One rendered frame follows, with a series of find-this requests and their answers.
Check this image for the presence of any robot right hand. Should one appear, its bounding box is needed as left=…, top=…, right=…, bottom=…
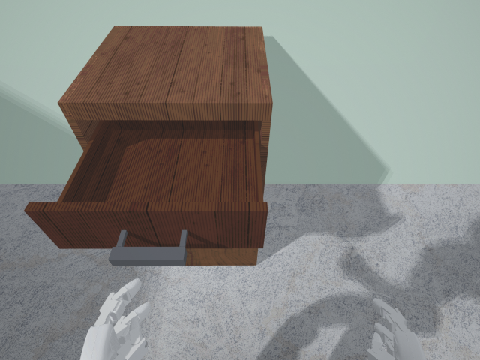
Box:
left=367, top=298, right=427, bottom=360

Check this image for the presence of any robot left hand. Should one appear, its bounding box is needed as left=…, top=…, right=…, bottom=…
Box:
left=80, top=278, right=151, bottom=360

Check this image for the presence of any handle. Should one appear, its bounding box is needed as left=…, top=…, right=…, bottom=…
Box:
left=108, top=230, right=188, bottom=266

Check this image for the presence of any drawer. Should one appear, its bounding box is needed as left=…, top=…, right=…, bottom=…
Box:
left=24, top=120, right=268, bottom=249

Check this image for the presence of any cabinet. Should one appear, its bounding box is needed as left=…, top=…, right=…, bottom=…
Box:
left=58, top=26, right=273, bottom=266

